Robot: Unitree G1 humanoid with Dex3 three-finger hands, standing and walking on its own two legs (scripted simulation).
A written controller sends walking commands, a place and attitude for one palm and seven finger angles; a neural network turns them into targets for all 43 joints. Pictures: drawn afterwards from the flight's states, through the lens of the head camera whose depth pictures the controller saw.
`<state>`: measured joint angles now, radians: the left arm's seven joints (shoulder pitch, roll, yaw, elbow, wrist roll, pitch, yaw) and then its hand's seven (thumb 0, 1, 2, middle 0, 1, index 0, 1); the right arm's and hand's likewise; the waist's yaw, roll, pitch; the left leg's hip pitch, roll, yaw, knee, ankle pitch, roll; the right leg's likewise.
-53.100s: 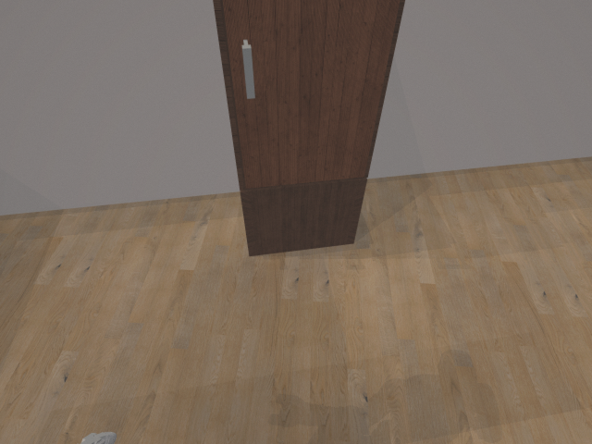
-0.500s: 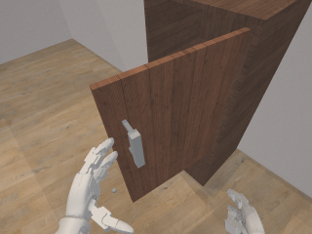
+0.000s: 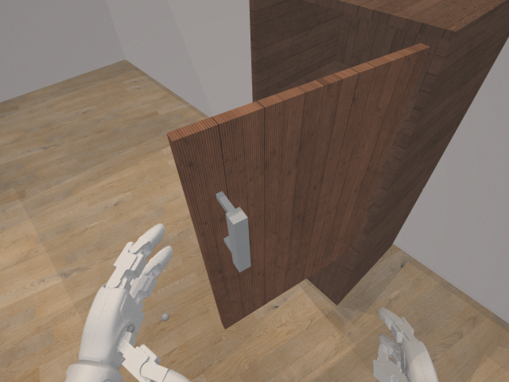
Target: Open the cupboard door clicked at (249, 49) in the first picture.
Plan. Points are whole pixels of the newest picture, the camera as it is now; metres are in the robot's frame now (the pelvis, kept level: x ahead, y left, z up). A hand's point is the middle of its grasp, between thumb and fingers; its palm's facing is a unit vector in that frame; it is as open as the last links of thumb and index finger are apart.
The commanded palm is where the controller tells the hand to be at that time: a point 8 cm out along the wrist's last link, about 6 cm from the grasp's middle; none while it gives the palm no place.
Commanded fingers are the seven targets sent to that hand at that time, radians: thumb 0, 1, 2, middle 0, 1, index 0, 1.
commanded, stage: draw the hand back to the body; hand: left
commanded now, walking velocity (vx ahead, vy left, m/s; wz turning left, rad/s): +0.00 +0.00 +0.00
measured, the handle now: (232, 232) +0.31 +0.06 +0.10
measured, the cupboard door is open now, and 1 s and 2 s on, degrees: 79 79 79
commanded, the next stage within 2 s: step back with the hand held close in 1.44 s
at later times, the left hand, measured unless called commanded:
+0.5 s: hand (89, 306) +0.18 +0.20 +0.14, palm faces +0.16 -0.95 -0.25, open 15.5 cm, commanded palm +0.15 +0.25 +0.16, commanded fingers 0.00 -0.05 0.50 -0.17 -0.30 -0.17 -0.30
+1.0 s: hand (21, 272) +0.20 +0.26 +0.18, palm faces +0.40 -0.83 -0.39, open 9.8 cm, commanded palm +0.15 +0.31 +0.21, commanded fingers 0.00 0.83 0.87 -0.20 -0.30 -0.20 -0.30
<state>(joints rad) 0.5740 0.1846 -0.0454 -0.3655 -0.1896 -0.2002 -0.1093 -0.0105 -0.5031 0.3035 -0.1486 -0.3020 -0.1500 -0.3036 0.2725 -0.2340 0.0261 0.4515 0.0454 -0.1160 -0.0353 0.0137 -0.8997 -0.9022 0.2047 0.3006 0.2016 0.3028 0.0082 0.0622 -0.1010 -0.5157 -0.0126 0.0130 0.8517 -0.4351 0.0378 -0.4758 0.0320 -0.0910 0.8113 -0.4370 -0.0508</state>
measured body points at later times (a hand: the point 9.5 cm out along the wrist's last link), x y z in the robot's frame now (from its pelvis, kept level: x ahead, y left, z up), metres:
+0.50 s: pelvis +0.00 +0.02 +0.02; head -0.01 +0.01 +0.47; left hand +0.17 +0.25 +0.15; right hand +0.19 -0.20 -0.04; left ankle +0.00 +0.09 -0.70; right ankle -0.01 -0.09 -0.70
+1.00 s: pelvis +0.01 +0.02 +0.04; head -0.01 +0.00 +0.49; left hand +0.17 +0.30 +0.21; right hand +0.20 -0.20 -0.04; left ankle +0.00 +0.09 -0.70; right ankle -0.01 -0.09 -0.70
